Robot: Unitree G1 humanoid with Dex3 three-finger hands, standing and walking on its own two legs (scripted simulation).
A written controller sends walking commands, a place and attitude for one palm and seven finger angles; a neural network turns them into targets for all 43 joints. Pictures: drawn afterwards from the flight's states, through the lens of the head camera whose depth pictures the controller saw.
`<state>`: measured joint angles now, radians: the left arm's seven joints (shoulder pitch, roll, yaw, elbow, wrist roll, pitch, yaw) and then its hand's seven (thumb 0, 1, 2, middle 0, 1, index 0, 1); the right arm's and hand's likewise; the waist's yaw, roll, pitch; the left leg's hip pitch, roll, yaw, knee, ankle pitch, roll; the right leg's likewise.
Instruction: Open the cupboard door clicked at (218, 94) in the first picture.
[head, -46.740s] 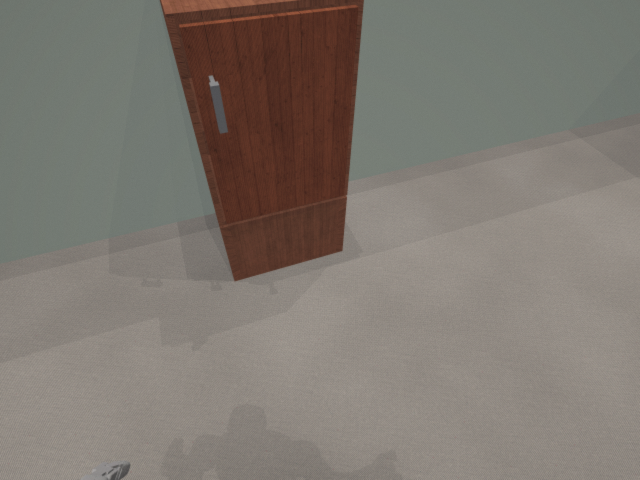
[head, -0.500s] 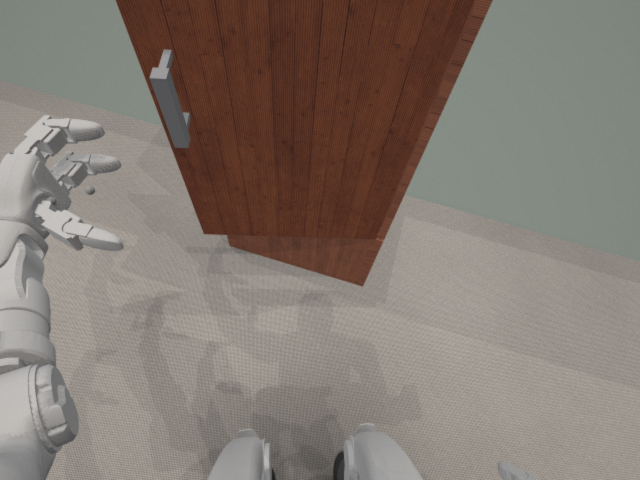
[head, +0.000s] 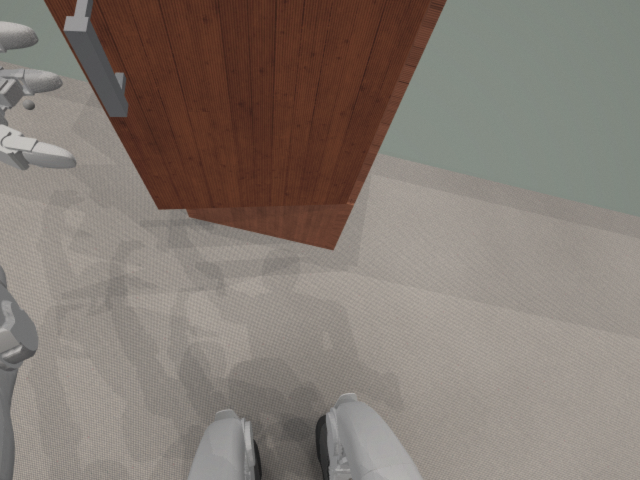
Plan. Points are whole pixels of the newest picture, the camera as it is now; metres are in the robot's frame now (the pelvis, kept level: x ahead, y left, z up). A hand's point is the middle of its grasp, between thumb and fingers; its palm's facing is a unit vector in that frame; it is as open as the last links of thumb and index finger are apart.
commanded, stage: move the hooked fingers beside the handle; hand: left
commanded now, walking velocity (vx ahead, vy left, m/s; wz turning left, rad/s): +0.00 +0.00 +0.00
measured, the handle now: (102, 59) +0.60 +0.20 +0.07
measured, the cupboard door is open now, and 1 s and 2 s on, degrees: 17 17 16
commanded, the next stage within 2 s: slide the fingers in behind the handle in 1.14 s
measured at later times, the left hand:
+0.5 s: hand (31, 87) +0.56 +0.27 +0.07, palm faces -0.01 -1.00 +0.01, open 13.9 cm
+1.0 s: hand (30, 81) +0.56 +0.26 +0.08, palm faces +0.00 -1.00 -0.01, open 13.9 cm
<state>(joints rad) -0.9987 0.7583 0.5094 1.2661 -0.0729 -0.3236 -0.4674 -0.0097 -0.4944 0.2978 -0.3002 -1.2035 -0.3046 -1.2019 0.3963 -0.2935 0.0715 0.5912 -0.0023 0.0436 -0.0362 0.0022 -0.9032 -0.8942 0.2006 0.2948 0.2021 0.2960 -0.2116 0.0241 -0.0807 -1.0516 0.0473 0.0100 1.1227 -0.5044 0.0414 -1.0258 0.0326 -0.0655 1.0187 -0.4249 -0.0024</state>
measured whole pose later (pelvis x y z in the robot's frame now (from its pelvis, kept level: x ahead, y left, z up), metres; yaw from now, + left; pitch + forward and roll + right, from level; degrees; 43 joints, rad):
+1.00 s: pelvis +0.01 +0.01 +0.00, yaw -1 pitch +28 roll -6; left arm -1.06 0.79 0.54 1.23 -0.04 -0.33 -0.44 -0.01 -0.49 0.30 -0.30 -1.20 -0.30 -1.20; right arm 0.40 -0.28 0.08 0.58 -0.03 0.10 -0.01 0.00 -0.90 -0.89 0.20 0.29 0.20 0.30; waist -0.25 0.03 -0.08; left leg -1.12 0.06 -0.01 1.16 -0.53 0.05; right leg -1.07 0.04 -0.08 1.01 -0.43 0.01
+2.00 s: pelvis +0.01 +0.01 +0.00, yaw +1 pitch +27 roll -6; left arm -1.08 0.66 0.39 1.24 -0.09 -0.32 -0.32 -0.01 -0.50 0.30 -0.30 -1.20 -0.25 -1.23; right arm 0.42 -0.26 0.06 0.64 -0.04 0.07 0.01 0.00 -0.90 -0.89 0.20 0.29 0.20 0.30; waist -0.21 0.04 -0.10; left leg -1.10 0.04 -0.03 1.14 -0.52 0.04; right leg -1.04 0.03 -0.10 1.01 -0.44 0.00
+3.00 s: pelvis +0.00 -0.01 +0.00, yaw +0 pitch +26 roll -4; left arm -1.03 0.59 0.42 1.25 -0.05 -0.36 -0.27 -0.01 -0.49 0.30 -0.30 -1.20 -0.30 -1.20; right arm 0.42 -0.28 0.05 0.61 -0.03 0.07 0.01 0.00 -0.90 -0.89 0.20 0.29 0.20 0.30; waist -0.22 0.04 -0.10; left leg -1.06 0.05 0.00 1.12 -0.51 0.03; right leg -1.04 0.04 -0.07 1.03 -0.44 -0.02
